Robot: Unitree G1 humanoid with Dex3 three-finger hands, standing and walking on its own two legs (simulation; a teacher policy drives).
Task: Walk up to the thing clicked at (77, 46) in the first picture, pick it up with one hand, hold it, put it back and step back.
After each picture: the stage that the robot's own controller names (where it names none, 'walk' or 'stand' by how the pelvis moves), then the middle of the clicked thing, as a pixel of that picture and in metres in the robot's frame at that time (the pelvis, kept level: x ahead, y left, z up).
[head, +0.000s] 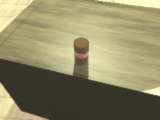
stand; (81, 52) +0.55 +0.03 -0.02
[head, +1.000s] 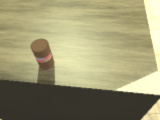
stand; (43, 54) +0.47 +0.19 +0.01
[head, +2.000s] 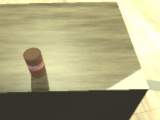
stand; (35, 63) +0.46 +0.22 +0.00
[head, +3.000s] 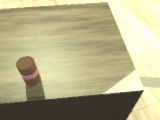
stand; (29, 72) +0.43 +0.23 -0.01
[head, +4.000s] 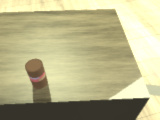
stand; (37, 74) +0.43 +0.21 -0.02
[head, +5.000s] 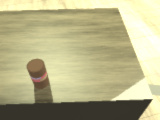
stand; (38, 74) +0.43 +0.20 -0.02
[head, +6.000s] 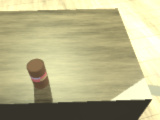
stand; (38, 74) +0.43 +0.20 -0.02
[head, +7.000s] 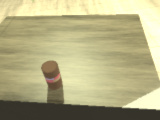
rise first; (52, 75) +0.43 +0.18 -0.01
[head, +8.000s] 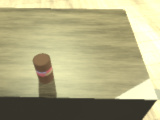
go down; (44, 69) +0.46 +0.16 +0.00
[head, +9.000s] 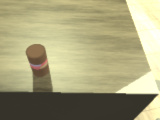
go down; (38, 61) +0.45 +0.16 +0.02
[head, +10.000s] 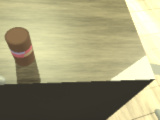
close in; (21, 47) +0.45 +0.18 +0.05
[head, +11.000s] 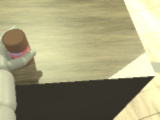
close; (19, 49) +0.46 +0.19 +0.06
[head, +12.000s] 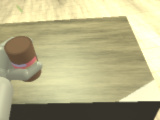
lift; (24, 60) +0.33 +0.17 +0.21
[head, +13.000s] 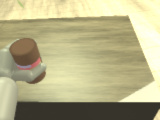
hold; (29, 62) +0.33 +0.17 +0.20
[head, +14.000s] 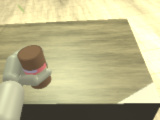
hold; (35, 67) +0.33 +0.16 +0.18
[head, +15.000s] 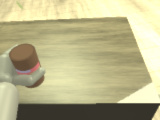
hold; (28, 66) +0.33 +0.17 +0.18
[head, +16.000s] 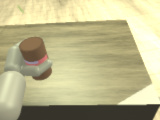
crouch; (36, 59) +0.35 +0.15 +0.19
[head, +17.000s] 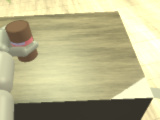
crouch; (23, 41) +0.43 +0.19 +0.18
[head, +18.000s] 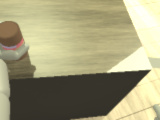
lower; (13, 42) +0.48 +0.19 +0.07
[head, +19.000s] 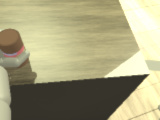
lower; (13, 49) +0.46 +0.19 +0.06
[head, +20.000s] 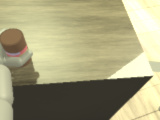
lower; (16, 49) +0.46 +0.19 +0.06
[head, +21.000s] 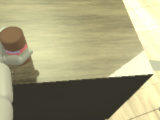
lower; (16, 47) +0.46 +0.18 +0.06
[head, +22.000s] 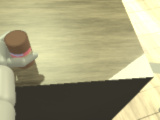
open; (21, 50) +0.46 +0.18 +0.06
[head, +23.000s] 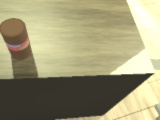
rise; (17, 40) +0.46 +0.18 +0.07
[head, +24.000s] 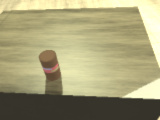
sink last; (50, 65) +0.45 +0.18 +0.03
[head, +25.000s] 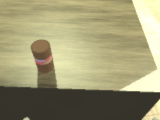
stand; (43, 57) +0.46 +0.18 +0.05
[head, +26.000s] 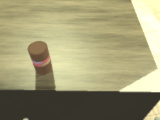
stand; (41, 58) +0.45 +0.18 +0.05
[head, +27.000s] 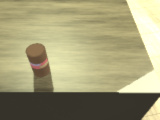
stand; (38, 60) +0.45 +0.17 +0.05
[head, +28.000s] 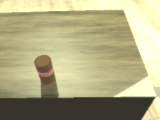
stand; (45, 70) +0.46 +0.18 -0.01
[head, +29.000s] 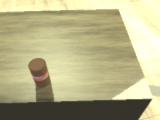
stand; (40, 73) +0.44 +0.20 -0.02
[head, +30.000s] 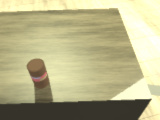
stand; (38, 74) +0.43 +0.20 -0.02
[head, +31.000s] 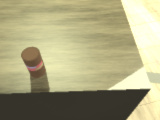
walk; (34, 63) +0.45 +0.21 -0.01
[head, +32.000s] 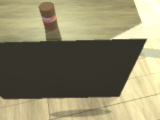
walk; (48, 17) +0.68 +0.18 +0.01
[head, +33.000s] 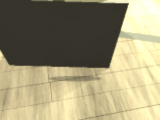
walk; out of the picture +1.03 +0.19 +0.00
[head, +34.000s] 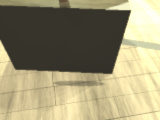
stand; out of the picture +1.06 +0.17 +0.00
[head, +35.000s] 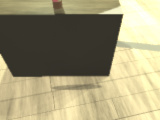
stand; out of the picture +1.06 +0.18 -0.02
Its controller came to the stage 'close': yes
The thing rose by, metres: 0.21
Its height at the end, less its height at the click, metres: +0.00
